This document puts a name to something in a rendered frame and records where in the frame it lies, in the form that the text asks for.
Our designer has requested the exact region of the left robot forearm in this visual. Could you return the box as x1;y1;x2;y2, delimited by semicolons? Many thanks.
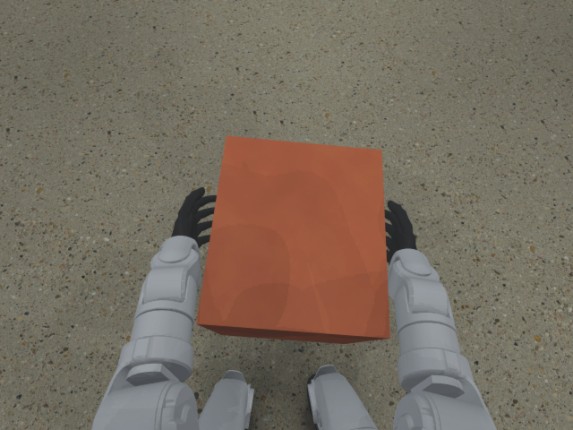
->
91;236;201;430

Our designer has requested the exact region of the robot thigh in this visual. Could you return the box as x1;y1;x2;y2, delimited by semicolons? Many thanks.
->
307;373;378;430
198;378;254;430

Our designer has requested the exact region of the carton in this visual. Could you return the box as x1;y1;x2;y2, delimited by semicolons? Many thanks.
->
196;136;390;344

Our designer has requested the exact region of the right robot forearm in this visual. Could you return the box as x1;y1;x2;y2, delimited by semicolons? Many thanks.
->
388;248;497;430

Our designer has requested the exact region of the robot left hand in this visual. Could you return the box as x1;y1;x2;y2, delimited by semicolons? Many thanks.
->
172;187;217;248

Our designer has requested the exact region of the right robot thigh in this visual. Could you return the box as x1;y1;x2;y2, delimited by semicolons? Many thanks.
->
307;373;378;430

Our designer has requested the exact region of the robot right hand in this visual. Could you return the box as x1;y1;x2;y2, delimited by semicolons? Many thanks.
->
385;201;417;264

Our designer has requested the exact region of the left robot upper arm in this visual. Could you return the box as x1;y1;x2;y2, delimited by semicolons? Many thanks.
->
93;380;200;430

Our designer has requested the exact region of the left robot thigh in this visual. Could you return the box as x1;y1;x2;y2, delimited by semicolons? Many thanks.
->
198;378;254;430

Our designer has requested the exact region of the right robot upper arm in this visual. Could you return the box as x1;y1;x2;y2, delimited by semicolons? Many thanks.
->
393;391;496;430

